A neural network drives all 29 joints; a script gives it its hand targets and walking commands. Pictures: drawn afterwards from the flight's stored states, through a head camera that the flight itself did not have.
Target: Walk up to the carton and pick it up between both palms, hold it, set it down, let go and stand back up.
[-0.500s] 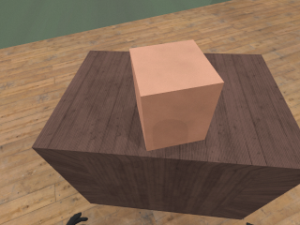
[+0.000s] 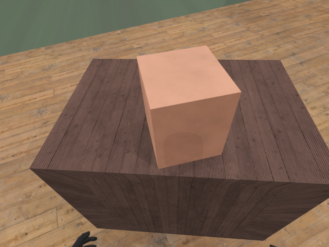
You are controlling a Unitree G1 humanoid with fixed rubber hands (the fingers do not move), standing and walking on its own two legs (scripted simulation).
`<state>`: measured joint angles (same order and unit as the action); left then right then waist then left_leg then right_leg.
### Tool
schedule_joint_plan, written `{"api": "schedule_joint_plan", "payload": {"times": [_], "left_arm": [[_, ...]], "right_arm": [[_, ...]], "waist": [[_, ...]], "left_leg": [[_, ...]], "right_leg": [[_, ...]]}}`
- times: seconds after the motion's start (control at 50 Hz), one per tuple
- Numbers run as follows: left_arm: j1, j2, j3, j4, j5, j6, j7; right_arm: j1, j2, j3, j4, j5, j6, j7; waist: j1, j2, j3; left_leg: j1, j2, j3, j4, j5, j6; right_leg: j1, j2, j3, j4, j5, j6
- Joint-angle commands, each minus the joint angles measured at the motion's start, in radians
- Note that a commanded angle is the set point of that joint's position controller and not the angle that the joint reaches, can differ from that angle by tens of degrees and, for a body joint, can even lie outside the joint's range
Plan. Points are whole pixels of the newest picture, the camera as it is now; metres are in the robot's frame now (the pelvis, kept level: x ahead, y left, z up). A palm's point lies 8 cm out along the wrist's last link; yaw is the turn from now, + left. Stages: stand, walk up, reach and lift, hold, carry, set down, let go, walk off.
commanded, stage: stand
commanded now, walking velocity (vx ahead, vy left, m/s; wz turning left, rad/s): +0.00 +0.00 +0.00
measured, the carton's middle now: (181, 108) +0.46 -0.03 +0.06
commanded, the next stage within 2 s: none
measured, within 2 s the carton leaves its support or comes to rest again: neither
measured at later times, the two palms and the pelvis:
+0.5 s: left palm out of the picture +0.09 +0.25 -0.10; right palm out of the picture +0.05 -0.26 -0.11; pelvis -0.01 +0.00 +0.00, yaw -2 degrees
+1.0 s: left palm out of the picture +0.10 +0.25 -0.10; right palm out of the picture +0.04 -0.26 -0.12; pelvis +0.00 +0.00 +0.00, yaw -3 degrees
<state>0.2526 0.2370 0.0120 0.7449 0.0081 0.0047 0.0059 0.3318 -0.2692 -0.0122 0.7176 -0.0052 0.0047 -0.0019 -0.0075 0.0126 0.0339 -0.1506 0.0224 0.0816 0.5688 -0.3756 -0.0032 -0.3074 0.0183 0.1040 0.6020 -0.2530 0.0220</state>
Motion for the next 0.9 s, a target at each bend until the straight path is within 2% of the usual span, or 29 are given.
{"api": "schedule_joint_plan", "payload": {"times": [0.0, 0.06, 0.12, 0.2, 0.22, 0.26, 0.34, 0.42, 0.44, 0.48, 0.52, 0.58, 0.62, 0.88], "left_arm": [[-0.005, 0.145, 0.043, -0.081, 0.002, -0.021, 0.005], [-0.011, 0.142, 0.041, -0.085, 0.003, -0.019, 0.006], [-0.003, 0.146, 0.042, -0.079, 0.002, -0.020, 0.007], [-0.010, 0.145, 0.040, -0.073, 0.003, -0.017, 0.007], [-0.004, 0.139, 0.043, -0.068, 0.003, -0.016, 0.006], [0.001, 0.145, 0.043, -0.068, 0.003, -0.017, 0.006], [-0.005, 0.142, 0.039, -0.071, 0.001, -0.022, 0.007], [0.007, 0.142, 0.044, -0.066, 0.002, -0.021, 0.008], [0.010, 0.140, 0.042, -0.066, 0.001, -0.021, 0.008], [0.000, 0.145, 0.044, -0.068, 0.001, -0.019, 0.009], [0.002, 0.140, 0.043, -0.066, 0.001, -0.017, 0.009], [0.012, 0.142, 0.041, -0.064, 0.001, -0.016, 0.010], [0.011, 0.139, 0.045, -0.064, 0.000, -0.017, 0.009], [0.011, 0.146, 0.042, -0.056, 0.002, -0.019, 0.011]], "right_arm": [[0.030, -0.132, -0.039, -0.074, 0.002, -0.018, -0.005], [0.036, -0.135, -0.039, -0.073, 0.001, -0.019, -0.005], [0.027, -0.132, -0.038, -0.074, 0.003, -0.017, -0.005], [0.038, -0.139, -0.040, -0.066, 0.004, -0.014, -0.005], [0.027, -0.143, -0.042, -0.066, 0.003, -0.013, -0.005], [0.018, -0.137, -0.040, -0.065, 0.000, -0.013, -0.005], [0.037, -0.139, -0.040, -0.059, 0.001, -0.016, -0.005], [0.031, -0.146, -0.041, -0.061, 0.000, -0.018, -0.005], [0.030, -0.150, -0.041, -0.057, 0.001, -0.018, -0.006], [0.027, -0.142, -0.040, -0.056, 0.002, -0.014, -0.006], [0.025, -0.138, -0.037, -0.053, 0.002, -0.012, -0.005], [0.037, -0.135, -0.035, -0.052, 0.002, -0.010, -0.007], [0.029, -0.139, -0.037, -0.047, -0.001, -0.009, -0.007], [0.039, -0.143, -0.030, -0.038, 0.004, -0.012, -0.007]], "waist": [[0.000, -0.018, -0.013], [-0.002, -0.031, -0.014], [0.003, -0.013, -0.021], [-0.004, -0.046, 0.004], [0.003, -0.016, 0.021], [0.005, -0.009, 0.040], [-0.003, -0.048, 0.042], [0.001, -0.018, -0.009], [0.004, -0.025, -0.026], [-0.001, -0.048, 0.004], [0.002, -0.012, 0.015], [-0.004, -0.041, 0.021], [0.000, -0.031, 0.029], [-0.007, -0.039, 0.000]], "left_leg": [[-0.044, 0.084, -0.088, -0.142, 0.166, 0.039], [-0.052, 0.091, -0.093, -0.145, 0.173, 0.041], [-0.045, 0.089, -0.085, -0.151, 0.154, 0.038], [-0.056, 0.094, -0.094, -0.167, 0.105, 0.042], [-0.075, 0.095, -0.092, -0.177, 0.078, 0.044], [-0.084, 0.086, -0.085, -0.176, 0.056, 0.041], [-0.066, 0.092, -0.089, -0.174, 0.087, 0.038], [-0.040, 0.096, -0.083, -0.170, 0.118, 0.046], [-0.033, 0.100, -0.089, -0.171, 0.120, 0.048], [-0.054, 0.099, -0.085, -0.171, 0.098, 0.043], [-0.062, 0.097, -0.076, -0.180, 0.078, 0.043], [-0.067, 0.096, -0.084, -0.182, 0.033, 0.046], [-0.064, 0.096, -0.074, -0.184, 0.020, 0.045], [-0.029, 0.104, -0.062, -0.165, 0.105, 0.043]], "right_leg": [[0.027, -0.067, 0.074, -0.102, 0.238, -0.055], [0.047, -0.065, 0.071, -0.096, 0.251, -0.055], [0.041, -0.064, 0.072, -0.099, 0.232, -0.054], [0.022, -0.055, 0.068, -0.099, 0.190, -0.046], [0.018, -0.055, 0.071, -0.110, 0.162, -0.046], [0.010, -0.058, 0.086, -0.124, 0.147, -0.049], [0.000, -0.056, 0.081, -0.123, 0.171, -0.048], [0.021, -0.053, 0.079, -0.103, 0.198, -0.046], [0.029, -0.050, 0.080, -0.101, 0.200, -0.045], [0.018, -0.053, 0.079, -0.109, 0.188, -0.042], [0.004, -0.050, 0.083, -0.107, 0.170, -0.044], [-0.007, -0.052, 0.095, -0.122, 0.129, -0.045], [-0.021, -0.052, 0.102, -0.133, 0.108, -0.048], [-0.007, -0.050, 0.109, -0.103, 0.217, -0.048]]}}
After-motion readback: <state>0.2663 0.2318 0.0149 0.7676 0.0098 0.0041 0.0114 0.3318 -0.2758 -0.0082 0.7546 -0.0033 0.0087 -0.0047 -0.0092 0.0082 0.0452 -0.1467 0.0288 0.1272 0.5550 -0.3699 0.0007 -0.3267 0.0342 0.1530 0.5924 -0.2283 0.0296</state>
